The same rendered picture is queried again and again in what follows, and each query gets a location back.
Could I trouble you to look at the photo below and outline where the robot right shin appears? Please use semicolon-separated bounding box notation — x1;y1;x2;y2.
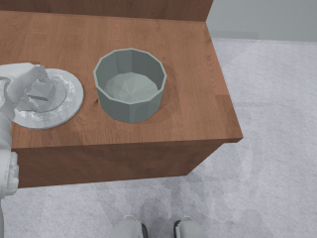
178;216;192;224

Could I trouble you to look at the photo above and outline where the pot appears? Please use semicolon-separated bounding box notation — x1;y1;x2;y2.
93;48;167;124

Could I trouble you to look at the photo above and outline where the knob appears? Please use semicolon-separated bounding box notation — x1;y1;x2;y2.
29;81;55;101

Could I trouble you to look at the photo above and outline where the lid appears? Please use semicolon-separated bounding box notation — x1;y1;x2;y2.
13;68;84;130

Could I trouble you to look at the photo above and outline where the table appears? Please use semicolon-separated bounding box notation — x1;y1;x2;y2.
0;0;244;188

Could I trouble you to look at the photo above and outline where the left robot upper arm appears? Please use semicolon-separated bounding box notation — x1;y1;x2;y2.
0;149;19;238

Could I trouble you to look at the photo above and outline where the robot left hand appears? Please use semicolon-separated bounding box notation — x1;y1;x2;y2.
0;62;50;112

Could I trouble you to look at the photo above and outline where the left robot forearm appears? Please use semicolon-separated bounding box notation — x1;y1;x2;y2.
0;73;24;151

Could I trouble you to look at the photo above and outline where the robot left thigh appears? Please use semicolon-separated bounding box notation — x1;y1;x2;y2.
108;219;143;238

